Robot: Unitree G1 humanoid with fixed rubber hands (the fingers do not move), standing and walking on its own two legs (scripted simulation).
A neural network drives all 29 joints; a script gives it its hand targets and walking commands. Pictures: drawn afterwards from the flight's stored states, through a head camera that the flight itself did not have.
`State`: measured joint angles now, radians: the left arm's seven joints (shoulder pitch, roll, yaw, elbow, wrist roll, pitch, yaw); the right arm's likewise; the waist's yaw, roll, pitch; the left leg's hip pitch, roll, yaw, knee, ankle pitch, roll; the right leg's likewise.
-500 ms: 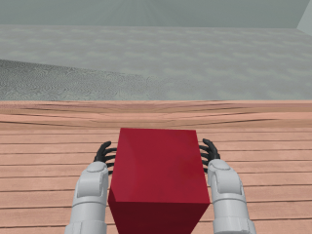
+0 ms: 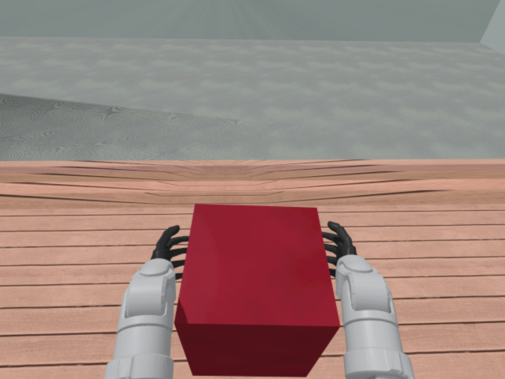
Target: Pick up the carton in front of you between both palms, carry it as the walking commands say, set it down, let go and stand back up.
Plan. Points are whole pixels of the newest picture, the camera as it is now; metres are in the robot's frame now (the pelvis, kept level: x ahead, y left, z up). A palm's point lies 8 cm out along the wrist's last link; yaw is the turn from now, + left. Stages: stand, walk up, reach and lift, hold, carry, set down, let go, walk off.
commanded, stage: hold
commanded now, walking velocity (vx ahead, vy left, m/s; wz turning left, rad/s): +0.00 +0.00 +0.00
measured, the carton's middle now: (252, 294) +0.28 +0.00 -0.02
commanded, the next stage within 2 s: carry in 0.58 s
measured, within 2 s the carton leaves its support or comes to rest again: neither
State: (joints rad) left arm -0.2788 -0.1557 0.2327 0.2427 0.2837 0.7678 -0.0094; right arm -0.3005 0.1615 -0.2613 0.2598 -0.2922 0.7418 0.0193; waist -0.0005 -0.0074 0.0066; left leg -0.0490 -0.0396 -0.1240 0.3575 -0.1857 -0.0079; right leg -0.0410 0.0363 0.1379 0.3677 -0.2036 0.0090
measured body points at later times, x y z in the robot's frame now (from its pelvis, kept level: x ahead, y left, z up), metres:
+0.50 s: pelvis +0.00 +0.00 +0.00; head -0.05 +0.00 +0.45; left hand +0.30 +0.15 +0.04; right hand +0.30 -0.15 +0.05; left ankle +0.02 +0.13 -0.75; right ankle +0.01 -0.13 -0.75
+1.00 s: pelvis +0.10 -0.01 -0.01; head +0.09 -0.01 +0.44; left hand +0.38 +0.15 +0.08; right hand +0.39 -0.16 +0.09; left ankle +0.12 +0.09 -0.74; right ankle +0.01 -0.14 -0.75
